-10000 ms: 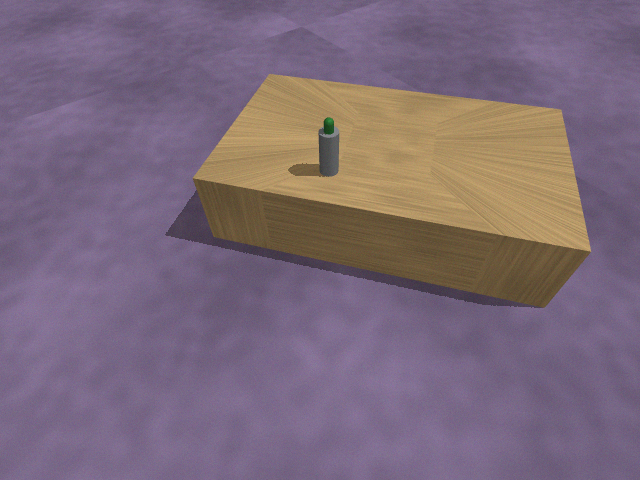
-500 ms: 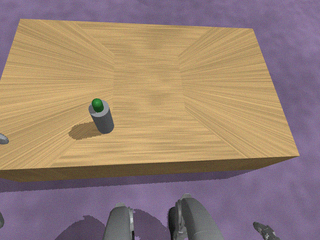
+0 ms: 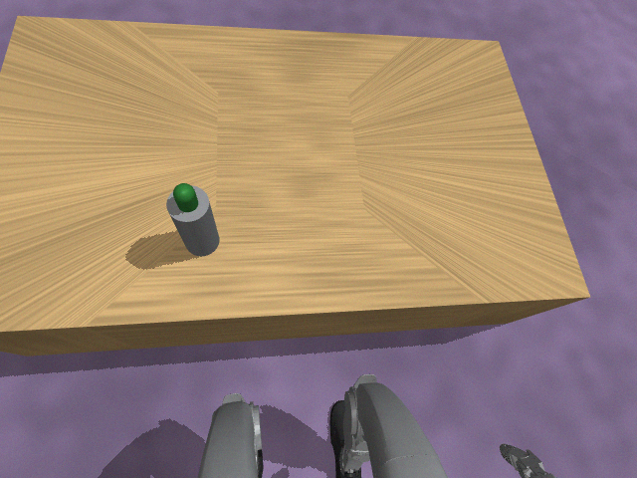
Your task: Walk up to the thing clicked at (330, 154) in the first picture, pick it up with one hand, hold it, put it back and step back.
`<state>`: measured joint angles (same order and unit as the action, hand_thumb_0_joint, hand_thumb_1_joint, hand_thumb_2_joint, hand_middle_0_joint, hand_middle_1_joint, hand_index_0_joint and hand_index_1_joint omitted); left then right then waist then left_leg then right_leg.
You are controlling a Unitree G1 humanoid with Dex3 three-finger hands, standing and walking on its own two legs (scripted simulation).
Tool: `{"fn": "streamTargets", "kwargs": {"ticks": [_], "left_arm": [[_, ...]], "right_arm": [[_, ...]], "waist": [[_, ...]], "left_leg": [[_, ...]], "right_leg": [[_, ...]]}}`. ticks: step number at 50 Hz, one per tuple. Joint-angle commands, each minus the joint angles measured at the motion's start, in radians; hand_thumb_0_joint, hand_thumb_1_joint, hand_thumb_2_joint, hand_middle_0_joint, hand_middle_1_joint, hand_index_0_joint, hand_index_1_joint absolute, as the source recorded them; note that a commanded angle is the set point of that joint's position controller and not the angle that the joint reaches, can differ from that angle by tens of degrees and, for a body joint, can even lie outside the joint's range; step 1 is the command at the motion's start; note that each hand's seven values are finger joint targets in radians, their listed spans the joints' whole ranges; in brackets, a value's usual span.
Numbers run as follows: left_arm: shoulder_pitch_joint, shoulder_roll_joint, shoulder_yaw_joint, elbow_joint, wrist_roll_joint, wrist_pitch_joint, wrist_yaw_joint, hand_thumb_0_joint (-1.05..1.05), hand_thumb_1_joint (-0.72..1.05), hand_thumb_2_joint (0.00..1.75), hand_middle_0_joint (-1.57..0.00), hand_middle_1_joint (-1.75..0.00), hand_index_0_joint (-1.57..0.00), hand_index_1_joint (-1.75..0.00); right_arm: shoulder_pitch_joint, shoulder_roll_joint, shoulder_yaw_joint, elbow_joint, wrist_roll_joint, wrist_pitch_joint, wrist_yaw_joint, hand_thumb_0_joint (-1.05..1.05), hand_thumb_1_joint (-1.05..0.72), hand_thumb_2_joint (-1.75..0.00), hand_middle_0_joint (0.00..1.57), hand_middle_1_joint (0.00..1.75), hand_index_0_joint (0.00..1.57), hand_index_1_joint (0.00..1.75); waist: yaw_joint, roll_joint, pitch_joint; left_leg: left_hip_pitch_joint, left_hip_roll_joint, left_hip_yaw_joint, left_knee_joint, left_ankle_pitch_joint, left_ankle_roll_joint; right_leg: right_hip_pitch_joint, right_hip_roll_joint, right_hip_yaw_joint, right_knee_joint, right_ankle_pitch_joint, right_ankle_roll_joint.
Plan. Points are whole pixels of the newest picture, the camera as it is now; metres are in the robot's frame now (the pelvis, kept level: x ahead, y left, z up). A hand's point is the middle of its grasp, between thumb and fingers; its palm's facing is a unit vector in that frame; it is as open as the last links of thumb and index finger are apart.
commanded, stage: go down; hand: left
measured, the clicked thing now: (193, 218) +0.53 +0.17 -0.23
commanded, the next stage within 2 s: none
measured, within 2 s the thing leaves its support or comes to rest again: neither
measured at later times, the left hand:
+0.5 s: hand out of the picture +0.45 +0.38 +0.04, palm faces +0.17 -0.98 -0.05, open 17.2 cm
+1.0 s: hand out of the picture +0.46 +0.38 +0.05, palm faces +0.17 -0.99 -0.04, open 17.2 cm
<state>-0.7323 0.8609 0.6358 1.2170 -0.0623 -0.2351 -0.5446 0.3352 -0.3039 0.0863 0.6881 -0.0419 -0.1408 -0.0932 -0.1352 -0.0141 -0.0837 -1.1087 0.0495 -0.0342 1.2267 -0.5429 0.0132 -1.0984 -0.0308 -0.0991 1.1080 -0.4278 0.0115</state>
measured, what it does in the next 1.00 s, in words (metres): stands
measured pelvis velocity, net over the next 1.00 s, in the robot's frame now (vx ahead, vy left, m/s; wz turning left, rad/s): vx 0.00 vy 0.00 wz -0.01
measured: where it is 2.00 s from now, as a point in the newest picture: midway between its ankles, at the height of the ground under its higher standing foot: (299, 477)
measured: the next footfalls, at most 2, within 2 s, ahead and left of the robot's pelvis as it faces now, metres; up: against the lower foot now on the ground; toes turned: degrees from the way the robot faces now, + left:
none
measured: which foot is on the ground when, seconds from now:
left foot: down 0.00-1.00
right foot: down 0.00-1.00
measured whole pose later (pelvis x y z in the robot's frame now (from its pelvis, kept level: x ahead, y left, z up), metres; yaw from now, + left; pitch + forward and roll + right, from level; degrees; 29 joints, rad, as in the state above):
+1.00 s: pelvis +0.00 +0.00 -0.01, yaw +0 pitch +27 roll -5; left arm -0.83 0.95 0.68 1.24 -0.08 -0.25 -0.59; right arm 0.33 -0.31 0.12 0.67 -0.04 -0.13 -0.09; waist -0.16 -0.01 -0.08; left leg -1.19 0.05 -0.05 1.28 -0.56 0.01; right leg -1.17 -0.03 -0.11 1.15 -0.44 0.01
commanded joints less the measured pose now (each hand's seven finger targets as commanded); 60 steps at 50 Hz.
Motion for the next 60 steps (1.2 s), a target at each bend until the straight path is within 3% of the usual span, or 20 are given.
{"fn": "streamTargets", "kwargs": {"ticks": [1,7,9,11,19,21,24,25,26,27,28,31,32,34,35,39,46,50,54,60], "left_arm": [[-0.295,0.416,0.063,-0.194,-0.025,-0.07,0.003,0.0,-0.48,0.08,-0.06,-0.03,-0.04,-0.04],[-0.325,0.429,0.057,-0.2,-0.025,-0.072,-0.009,0.0,-0.47,0.07,-0.06,-0.03,-0.04,-0.04],[-0.311,0.401,0.045,-0.156,-0.034,-0.068,-0.02,0.0,-0.47,0.07,-0.06,-0.03,-0.04,-0.04],[-0.334,0.456,0.075,-0.183,-0.032,-0.072,-0.018,0.0,-0.46,0.08,-0.06,-0.03,-0.04,-0.05],[-0.356,0.478,0.083,-0.194,-0.035,-0.071,-0.026,0.0,-0.46,0.09,-0.06,-0.03,-0.03,-0.05],[-0.355,0.475,0.076,-0.185,-0.03,-0.068,-0.025,0.0,-0.46,0.08,-0.06,-0.03,-0.04,-0.05],[-0.347,0.458,0.071,-0.166,-0.035,-0.066,-0.029,0.0,-0.47,0.08,-0.06,-0.04,-0.04,-0.06],[-0.359,0.48,0.074,-0.197,-0.031,-0.069,-0.029,0.0,-0.46,0.09,-0.06,-0.04,-0.03,-0.06],[-0.323,0.43,0.053,-0.131,-0.034,-0.063,-0.034,0.0,-0.48,0.1,-0.06,-0.04,-0.03,-0.06],[-0.337,0.489,0.091,-0.199,-0.036,-0.07,-0.029,0.0,-0.47,0.1,-0.05,-0.04,-0.03,-0.06],[-0.367,0.492,0.084,-0.199,-0.033,-0.074,-0.031,0.0,-0.45,0.09,-0.06,-0.04,-0.03,-0.06],[-0.35,0.471,0.081,-0.19,-0.043,-0.073,-0.039,0.0,-0.45,0.1,-0.05,-0.03,-0.03,-0.05],[-0.372,0.44,0.056,-0.192,-0.044,-0.075,-0.045,0.0,-0.44,0.1,-0.05,-0.04,-0.03,-0.06],[-0.37,0.498,0.098,-0.199,-0.047,-0.078,-0.037,0.0,-0.45,0.09,-0.06,-0.03,-0.03,-0.05],[-0.372,0.471,0.081,-0.174,-0.049,-0.076,-0.04,0.0,-0.47,0.09,-0.05,-0.03,-0.03,-0.05],[-0.381,0.462,0.069,-0.194,-0.047,-0.078,-0.047,0.0,-0.46,0.09,-0.05,-0.03,-0.03,-0.05],[-0.391,0.502,0.1,-0.205,-0.051,-0.082,-0.041,0.0,-0.45,0.09,-0.05,-0.04,-0.03,-0.05],[-0.379,0.475,0.091,-0.175,-0.057,-0.082,-0.046,0.0,-0.47,0.09,-0.05,-0.04,-0.03,-0.06],[-0.344,0.473,0.098,-0.174,-0.063,-0.082,-0.051,0.0,-0.48,0.08,-0.06,-0.04,-0.03,-0.06],[-0.362,0.475,0.108,-0.203,-0.074,-0.1,-0.055,0.0,-0.47,0.08,-0.05,-0.04,-0.03,-0.05]], "right_arm": [[0.167,-0.215,-0.068,-0.044,0.001,-0.02,-0.015,0.0,-0.89,-0.9,0.2,0.3,0.2,0.3],[0.169,-0.218,-0.063,-0.051,0.001,-0.019,-0.016,0.0,-0.89,-0.9,0.2,0.3,0.2,0.3],[0.189,-0.216,-0.06,-0.023,0.002,-0.017,-0.015,0.0,-0.9,-0.9,0.2,0.3,0.2,0.3],[0.18,-0.225,-0.061,-0.038,0.001,-0.018,-0.017,0.0,-0.89,-0.9,0.2,0.3,0.2,0.3],[0.178,-0.222,-0.053,-0.047,0.002,-0.013,-0.017,0.0,-0.89,-0.9,0.2,0.3,0.2,0.3],[0.178,-0.221,-0.054,-0.051,0.002,-0.012,-0.018,0.0,-0.89,-0.9,0.2,0.3,0.2,0.3],[0.185,-0.219,-0.051,-0.042,0.002,-0.012,-0.019,0.0,-0.9,-0.9,0.2,0.3,0.2,0.3],[0.175,-0.219,-0.052,-0.047,0.002,-0.012,-0.019,0.0,-0.89,-0.9,0.2,0.3,0.2,0.3],[0.195,-0.213,-0.047,-0.026,0.001,-0.009,-0.016,0.0,-0.9,-0.9,0.2,0.3,0.2,0.3],[0.174,-0.227,-0.053,-0.052,0.002,-0.011,-0.017,0.0,-0.89,-0.9,0.2,0.3,0.2,0.3],[0.182,-0.229,-0.054,-0.042,0.001,-0.01,-0.017,0.0,-0.9,-0.9,0.2,0.3,0.2,0.3],[0.177,-0.23,-0.054,-0.045,0.002,-0.01,-0.016,0.0,-0.89,-0.9,0.2,0.3,0.2,0.3],[0.185,-0.224,-0.053,-0.034,0.002,-0.009,-0.015,0.0,-0.89,-0.9,0.2,0.3,0.2,0.3],[0.174,-0.228,-0.051,-0.054,0.002,-0.01,-0.017,0.0,-0.89,-0.9,0.2,0.3,0.2,0.3],[0.182,-0.224,-0.048,-0.045,0.004,-0.01,-0.018,0.0,-0.89,-0.9,0.2,0.3,0.2,0.3],[0.179,-0.226,-0.049,-0.045,0.0,-0.008,-0.018,0.0,-0.89,-0.9,0.2,0.3,0.2,0.3],[0.175,-0.227,-0.045,-0.052,0.003,-0.006,-0.017,0.0,-0.89,-0.9,0.2,0.3,0.2,0.3],[0.175,-0.221,-0.04,-0.054,0.003,-0.004,-0.019,0.0,-0.9,-0.9,0.2,0.3,0.2,0.3],[0.181,-0.225,-0.042,-0.053,0.001,-0.003,-0.019,0.0,-0.9,-0.9,0.2,0.3,0.2,0.3],[0.165,-0.222,-0.043,-0.048,0.004,-0.001,-0.022,0.0,-0.89,-0.9,0.2,0.3,0.2,0.3]], "waist": [[0.032,0.238,-0.482],[0.02,0.246,-0.498],[0.012,0.246,-0.487],[0.018,0.259,-0.505],[0.019,0.266,-0.516],[0.012,0.246,-0.513],[0.004,0.246,-0.524],[0.017,0.273,-0.509],[0.004,0.256,-0.488],[0.027,0.277,-0.509],[0.018,0.294,-0.52],[0.016,0.291,-0.509],[0.006,0.307,-0.493],[0.016,0.269,-0.513],[0.002,0.258,-0.514],[0.011,0.304,-0.518],[0.017,0.287,-0.516],[0.003,0.252,-0.506],[0.009,0.255,-0.541],[0.013,0.275,-0.525]], "left_leg": [[0.362,-0.015,-0.047,-0.167,0.385,-0.016],[0.353,-0.017,-0.043,-0.151,0.382,-0.013],[0.379,-0.012,-0.057,-0.141,0.432,-0.02],[0.389,-0.012,-0.059,-0.132,0.45,-0.02],[0.355,-0.017,-0.049,-0.127,0.428,-0.013],[0.334,-0.019,-0.045,-0.129,0.393,-0.009],[0.349,-0.016,-0.051,-0.118,0.444,-0.011],[0.347,-0.017,-0.049,-0.123,0.426,-0.014],[0.355,-0.014,-0.059,-0.121,0.454,-0.018],[0.377,-0.012,-0.062,-0.128,0.47,-0.021],[0.401,-0.009,-0.067,-0.124,0.476,-0.026],[0.427,-0.003,-0.077,-0.127,0.492,-0.03],[0.428,0.0,-0.082,-0.134,0.469,-0.034],[0.376,-0.01,-0.068,-0.127,0.443,-0.022],[0.375,-0.008,-0.069,-0.122,0.443,-0.02],[0.4,-0.007,-0.072,-0.118,0.481,-0.026],[0.386,-0.01,-0.073,-0.126,0.441,-0.025],[0.34,-0.013,-0.062,-0.122,0.403,-0.015],[0.375,-0.013,-0.062,-0.103,0.495,-0.014],[0.377,-0.012,-0.067,-0.104,0.475,-0.02]], "right_leg": [[0.201,0.032,0.039,-0.089,0.185,-0.052],[0.2,0.031,0.045,-0.086,0.194,-0.051],[0.147,0.036,0.034,-0.077,0.203,-0.053],[0.148,0.035,0.035,-0.072,0.209,-0.052],[0.174,0.032,0.046,-0.07,0.214,-0.049],[0.196,0.033,0.049,-0.076,0.204,-0.048],[0.184,0.035,0.043,-0.067,0.232,-0.049],[0.168,0.035,0.044,-0.069,0.212,-0.05],[0.143,0.037,0.034,-0.063,0.219,-0.053],[0.14,0.037,0.031,-0.059,0.217,-0.054],[0.121,0.039,0.03,-0.057,0.212,-0.056],[0.091,0.042,0.022,-0.055,0.204,-0.056],[0.065,0.044,0.02,-0.055,0.184,-0.058],[0.141,0.039,0.031,-0.061,0.197,-0.053],[0.136,0.039,0.031,-0.056,0.204,-0.053],[0.101,0.037,0.031,-0.049,0.211,-0.056],[0.115,0.039,0.028,-0.053,0.189,-0.055],[0.149,0.038,0.038,-0.059,0.191,-0.051],[0.154,0.036,0.036,-0.056,0.246,-0.049],[0.112,0.037,0.033,-0.048,0.22,-0.051]]}}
